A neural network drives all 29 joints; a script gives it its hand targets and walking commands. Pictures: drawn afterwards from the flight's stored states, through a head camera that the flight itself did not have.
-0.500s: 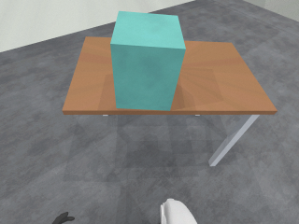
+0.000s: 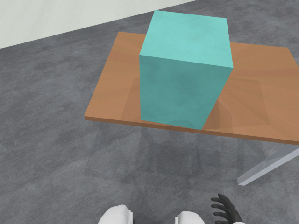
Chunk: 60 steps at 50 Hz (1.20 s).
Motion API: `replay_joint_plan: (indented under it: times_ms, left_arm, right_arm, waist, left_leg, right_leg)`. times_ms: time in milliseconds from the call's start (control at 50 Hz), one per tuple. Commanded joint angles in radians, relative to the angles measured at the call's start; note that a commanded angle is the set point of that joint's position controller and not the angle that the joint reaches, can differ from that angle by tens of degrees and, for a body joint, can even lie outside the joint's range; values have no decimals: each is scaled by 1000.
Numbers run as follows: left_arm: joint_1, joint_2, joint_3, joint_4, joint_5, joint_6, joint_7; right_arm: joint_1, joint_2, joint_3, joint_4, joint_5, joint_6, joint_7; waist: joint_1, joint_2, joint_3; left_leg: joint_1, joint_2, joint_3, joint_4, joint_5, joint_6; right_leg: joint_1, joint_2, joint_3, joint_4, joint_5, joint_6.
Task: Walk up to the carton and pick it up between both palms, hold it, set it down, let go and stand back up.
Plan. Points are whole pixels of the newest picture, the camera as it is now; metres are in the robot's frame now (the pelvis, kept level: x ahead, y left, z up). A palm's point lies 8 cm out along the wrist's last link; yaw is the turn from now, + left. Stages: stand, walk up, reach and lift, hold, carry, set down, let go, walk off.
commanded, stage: walk up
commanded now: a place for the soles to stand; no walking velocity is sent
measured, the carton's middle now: (179, 73) +0.54 -0.08 +0.06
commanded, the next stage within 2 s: none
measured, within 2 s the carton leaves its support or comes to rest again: neither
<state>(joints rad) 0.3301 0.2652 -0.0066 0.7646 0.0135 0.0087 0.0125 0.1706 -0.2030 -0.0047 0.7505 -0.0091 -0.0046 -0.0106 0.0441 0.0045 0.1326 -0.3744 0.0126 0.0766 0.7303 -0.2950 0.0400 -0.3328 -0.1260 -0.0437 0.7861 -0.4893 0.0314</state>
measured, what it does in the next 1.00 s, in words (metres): lifts its left foot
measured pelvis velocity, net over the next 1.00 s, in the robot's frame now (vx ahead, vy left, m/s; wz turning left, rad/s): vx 0.06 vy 0.00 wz -0.21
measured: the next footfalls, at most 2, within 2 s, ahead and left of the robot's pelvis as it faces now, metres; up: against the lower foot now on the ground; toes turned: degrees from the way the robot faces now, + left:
left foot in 1.06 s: +0.19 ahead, +0.11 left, +0.00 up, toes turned -7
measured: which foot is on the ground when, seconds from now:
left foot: down 0.00-0.78, up 0.80-1.00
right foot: down 0.00-1.00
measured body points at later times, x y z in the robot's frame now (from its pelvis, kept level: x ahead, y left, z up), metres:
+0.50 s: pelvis +0.00 +0.00 +0.01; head +0.00 -0.01 +0.46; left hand +0.09 +0.25 -0.11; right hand +0.10 -0.26 -0.12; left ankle +0.06 +0.10 -0.71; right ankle +0.02 -0.16 -0.71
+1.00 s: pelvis +0.06 +0.00 +0.01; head +0.05 -0.03 +0.46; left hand +0.12 +0.25 -0.11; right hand +0.07 -0.27 -0.13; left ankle +0.12 +0.11 -0.69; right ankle +0.02 -0.15 -0.71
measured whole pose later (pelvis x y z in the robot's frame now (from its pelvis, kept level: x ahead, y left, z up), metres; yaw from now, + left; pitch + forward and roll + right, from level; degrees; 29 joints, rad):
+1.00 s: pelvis +0.06 +0.00 +0.01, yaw -12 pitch -2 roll -1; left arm 0.43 0.20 0.02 0.82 0.03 -0.03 0.03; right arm 0.29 -0.30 0.01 0.87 -0.04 0.01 0.02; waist 0.03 0.07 0.02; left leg -0.41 0.05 0.04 0.82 -0.44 -0.02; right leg -0.24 0.01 0.08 0.60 -0.33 0.02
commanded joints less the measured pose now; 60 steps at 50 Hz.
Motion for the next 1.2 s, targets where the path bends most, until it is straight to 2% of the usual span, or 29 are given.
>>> replay_joint_plan:
  times_ms: [0, 60, 100, 140, 220, 340, 540, 560, 600, 640, 660, 680, 700, 720, 740, 760, 780, 820, 940, 980, 1000, 1020, 1040, 1060, 1080, 1100, 1120, 1140, 1180]
  left_arm:
    - [45, 50, 6, -48, -7, 16, 7]
    - [100, 73, 19, -29, -9, -18, 8]
    - [33, 104, 23, -43, -4, -35, 6]
    - [-6, 103, 25, -39, -3, -28, 1]
    - [5, 79, 22, -31, -5, -28, -2]
    - [-1, 88, 26, -20, -11, -41, -7]
    - [-25, 138, 34, -30, -15, -40, -8]
    - [68, 118, 34, -14, 2, -37, -15]
    - [59, 106, 36, -16, 8, -24, -18]
    - [84, 77, 35, -22, 22, -28, -19]
    - [93, 70, 37, -24, 30, -38, -19]
    - [106, 68, 38, -22, 25, -49, -19]
    - [136, 69, 42, -17, 16, -60, -18]
    - [158, 74, 45, -16, 10, -66, -16]
    - [176, 105, 57, -19, 2, -68, -11]
    - [204, 161, 74, -20, -9, -60, 1]
    - [214, 179, 82, -3, -18, -47, 17]
    - [195, 176, 82, 3, 0, -35, 27]
    - [99, 132, 74, -3, 22, -52, 21]
    - [18, 125, 64, -16, 25, -47, 15]
    - [-19, 110, 52, -19, 26, -40, 8]
    - [-12, 71, 37, -15, 28, -36, 0]
    - [40, 22, 14, -13, 17, -36, -7]
    - [127, -12, 1, -8, 3, -28, -3]
    - [159, 14, 10, 15, -2, -11, 9]
    - [136, 22, 12, 16, 3, -5, 14]
    - [95, 30, 9, 13, 6, -10, 14]
    - [76, 37, 8, 21, 6, -18, 9]
    - [82, 54, 7, 38, 3, -33, 4]
  right_arm:
    - [-15, -181, -34, -48, 28, 16, -19]
    - [-77, -166, -18, -53, 3, 17, -11]
    - [-59, -137, -8, -46, 7, 17, 1]
    - [-49, -133, -4, -28, 15, 23, 4]
    - [-83, -173, -10, 8, 14, 23, 2]
    - [-89, -178, -13, 32, 11, 33, 5]
    - [-33, -177, -4, 69, 3, 31, 13]
    - [63, -162, -9, 67, -32, 17, 23]
    - [110, -194, -22, 75, -25, 10, 21]
    - [110, -243, -30, 94, -23, 11, 7]
    - [80, -246, -32, 97, -27, 10, -1]
    - [57, -241, -27, 88, -32, 9, -3]
    - [38, -223, -21, 83, -34, 8, -1]
    - [18, -199, -13, 75, -34, 12, 7]
    - [5, -158, 3, 64, -33, 17, 19]
    - [28, -120, 17, 51, -31, 24, 33]
    - [34, -145, 7, 51, -38, 35, 37]
    - [51, -137, 5, 57, -34, 34, 39]
    - [108, -153, 1, 51, -36, -4, 25]
    - [158, -119, 6, 60, -22, -12, 20]
    - [211, -115, 4, 79, -15, -22, 16]
    - [249, -147, -7, 94, -16, -33, 10]
    - [257, -189, -16, 88, -17, -38, 3]
    - [211, -229, -20, 60, -8, -32, -4]
    - [152, -243, -21, 58, 6, -16, -8]
    - [97, -230, -14, 51, 13, -2, -6]
    - [62, -206, -4, 48, 16, 4, -3]
    - [52, -198, 1, 45, 12, 6, -2]
    - [57, -188, 7, 54, 0, -3, 2]
  waist:
    - [-28, 133, -97]
    - [7, 133, -176]
    - [-28, 79, -209]
    - [-42, 69, -159]
    - [-22, 103, -114]
    - [-33, 50, -109]
    - [-53, -108, -81]
    - [-58, -69, -160]
    - [-72, -19, -102]
    - [-49, 52, -57]
    - [-38, 32, -52]
    - [-24, 14, -55]
    - [-6, -7, -87]
    - [7, -46, -87]
    - [14, -136, -73]
    - [11, -196, -41]
    - [18, -109, 32]
    - [9, -154, 129]
    - [-17, -199, -38]
    - [-70, -195, -57]
    - [-103, -164, -76]
    - [-111, -89, -105]
    - [-92, 8, -156]
    - [-44, 111, -203]
    - [-15, 107, -158]
    - [-8, 98, -103]
    - [-7, 74, -61]
    - [-19, 88, -49]
    - [-16, 103, -100]
  left_leg:
    - [30, 265, -308, -408, 68, 145]
    - [77, 209, -192, -260, 308, 85]
    - [115, 160, -132, -226, 228, 53]
    - [106, 155, -141, -281, 35, 40]
    - [62, 186, -156, -342, -28, 43]
    - [78, 165, -103, -342, -193, 27]
    - [177, 114, -50, -251, -168, 4]
    - [224, 100, -49, -278, -429, 12]
    - [228, 174, -150, -405, -608, 38]
    - [179, 333, -272, -515, -649, 96]
    - [167, 363, -249, -490, -550, 106]
    - [161, 339, -181, -443, -449, 94]
    - [127, 287, -80, -377, -377, 58]
    - [47, 214, 11, -279, -354, 22]
    - [-72, 113, 97, -95, -330, -23]
    - [-201, 28, 88, 69, -350, -57]
    - [-219, 44, 4, 165, -356, -54]
    - [-269, 73, -41, 193, -317, -42]
    - [-124, 68, -84, 76, -118, -60]
    - [89, 41, -49, -114, 24, -47]
    - [219, 17, -25, -242, 178, -43]
    - [301, 39, -68, -283, 295, -41]
    - [366, 163, -220, -296, 374, -13]
    - [322, 319, -418, -390, 295, 51]
    - [186, 349, -441, -421, 86, 121]
    - [74, 338, -418, -437, 2, 135]
    - [26, 281, -343, -441, 3, 106]
    - [32, 218, -272, -416, 83, 78]
    - [104, 177, -200, -337, 282, 41]
  right_leg:
    - [-15, 64, 28, -9, -62, -36]
    - [88, 45, 49, -171, 317, -49]
    - [74, 18, 104, -192, 426, -61]
    - [13, 33, 116, -209, 302, -61]
    - [32, 67, 76, -196, 264, -44]
    - [-21, 61, 124, -241, 230, -64]
    - [-200, 35, 284, -387, 26, -84]
    - [-176, 70, 300, -375, -254, -99]
    - [-272, 128, 219, -271, -270, -77]
    - [-213, 151, 68, -58, 1, -51]
    - [-178, 122, 64, -61, 74, -58]
    - [-133, 110, 71, -116, 135, -67]
    - [-44, 113, 94, -178, 184, -80]
    - [39, 94, 176, -252, 156, -104]
    - [91, 0, 407, -391, -20, -146]
    - [116, -131, 703, -559, -265, -201]
    - [30, -174, 763, -620, -429, -233]
    - [-5, -167, 704, -615, -380, -257]
    - [76, -119, 482, -473, 141, -226]
    - [-36, -60, 331, -374, 316, -181]
    - [-98, -9, 244, -278, 389, -143]
    - [-122, 41, 201, -170, 407, -104]
    - [-173, 94, 147, -63, 293, -55]
    - [-137, 136, 107, -3, 50, -21]
    - [-61, 114, 96, -25, -90, -28]
    - [-1, 93, 93, -82, -29, -35]
    - [34, 83, 102, -156, 63, -43]
    - [55, 75, 118, -208, 166, -48]
    - [82, 58, 155, -252, 333, -59]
